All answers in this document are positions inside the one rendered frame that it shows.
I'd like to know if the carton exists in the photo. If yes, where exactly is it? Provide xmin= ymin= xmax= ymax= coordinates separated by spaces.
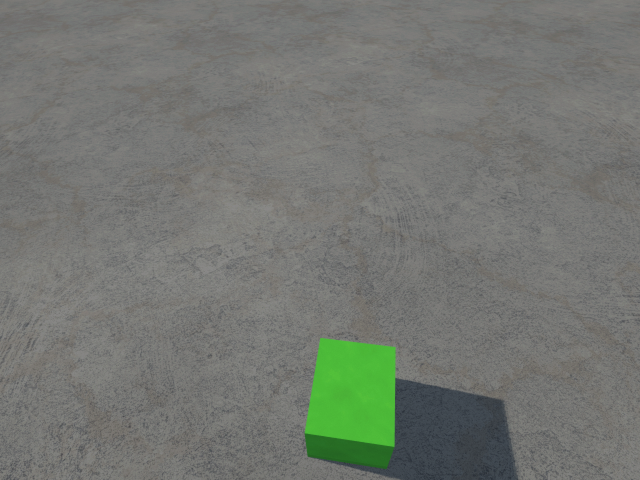
xmin=305 ymin=338 xmax=396 ymax=469

